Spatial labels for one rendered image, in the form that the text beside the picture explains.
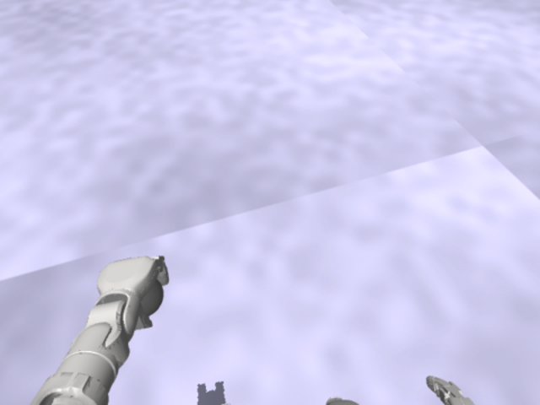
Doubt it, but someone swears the left robot arm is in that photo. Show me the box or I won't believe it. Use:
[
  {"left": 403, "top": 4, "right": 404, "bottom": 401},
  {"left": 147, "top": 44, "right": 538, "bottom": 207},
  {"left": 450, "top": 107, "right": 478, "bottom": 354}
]
[{"left": 30, "top": 289, "right": 141, "bottom": 405}]

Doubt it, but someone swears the right robot hand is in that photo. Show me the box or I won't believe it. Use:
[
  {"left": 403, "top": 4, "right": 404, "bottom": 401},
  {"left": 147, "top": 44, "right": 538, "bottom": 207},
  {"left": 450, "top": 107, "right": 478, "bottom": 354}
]
[{"left": 426, "top": 376, "right": 474, "bottom": 405}]

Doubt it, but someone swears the ball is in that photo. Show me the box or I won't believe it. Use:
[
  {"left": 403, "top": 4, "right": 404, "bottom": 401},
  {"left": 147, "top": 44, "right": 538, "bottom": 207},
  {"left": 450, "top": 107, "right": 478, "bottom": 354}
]
[{"left": 141, "top": 279, "right": 164, "bottom": 316}]

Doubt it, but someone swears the left robot hand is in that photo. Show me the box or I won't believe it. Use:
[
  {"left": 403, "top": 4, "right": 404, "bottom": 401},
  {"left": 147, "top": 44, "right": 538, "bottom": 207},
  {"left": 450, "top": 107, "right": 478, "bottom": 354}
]
[{"left": 97, "top": 256, "right": 169, "bottom": 330}]

